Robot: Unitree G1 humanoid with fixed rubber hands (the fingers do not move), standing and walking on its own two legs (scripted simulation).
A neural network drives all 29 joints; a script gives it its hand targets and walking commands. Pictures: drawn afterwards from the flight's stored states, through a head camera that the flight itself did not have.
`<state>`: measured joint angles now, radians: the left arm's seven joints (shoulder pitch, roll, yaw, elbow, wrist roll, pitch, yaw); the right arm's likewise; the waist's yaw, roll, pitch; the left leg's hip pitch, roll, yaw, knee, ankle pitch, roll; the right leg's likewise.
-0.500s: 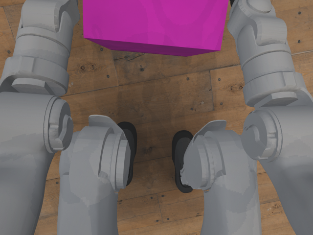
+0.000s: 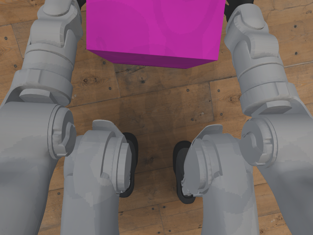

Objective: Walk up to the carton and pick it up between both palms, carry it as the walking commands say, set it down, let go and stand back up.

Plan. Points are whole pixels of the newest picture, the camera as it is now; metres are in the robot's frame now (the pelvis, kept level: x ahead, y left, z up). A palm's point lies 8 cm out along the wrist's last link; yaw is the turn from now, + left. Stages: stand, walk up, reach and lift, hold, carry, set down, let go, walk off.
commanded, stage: set down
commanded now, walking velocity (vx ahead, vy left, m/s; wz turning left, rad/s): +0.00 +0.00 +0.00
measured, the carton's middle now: (154, 13) +0.55 +0.04 -0.21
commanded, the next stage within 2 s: none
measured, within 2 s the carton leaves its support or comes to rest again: neither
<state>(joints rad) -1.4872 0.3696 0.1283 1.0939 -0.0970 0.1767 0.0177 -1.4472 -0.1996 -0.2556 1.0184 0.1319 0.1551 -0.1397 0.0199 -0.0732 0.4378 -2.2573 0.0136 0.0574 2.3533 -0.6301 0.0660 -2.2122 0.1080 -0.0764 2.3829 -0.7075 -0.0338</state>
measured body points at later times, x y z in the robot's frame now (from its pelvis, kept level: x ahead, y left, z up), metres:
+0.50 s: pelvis -0.01 +0.00 +0.01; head +0.36 +0.03 +0.25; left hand +0.54 +0.22 -0.18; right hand +0.55 -0.12 -0.17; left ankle +0.10 +0.10 -0.30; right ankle +0.09 -0.10 -0.30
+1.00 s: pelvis -0.01 +0.00 +0.01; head +0.36 +0.03 +0.25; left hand +0.55 +0.25 -0.16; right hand +0.55 -0.14 -0.16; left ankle +0.10 +0.10 -0.30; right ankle +0.09 -0.10 -0.30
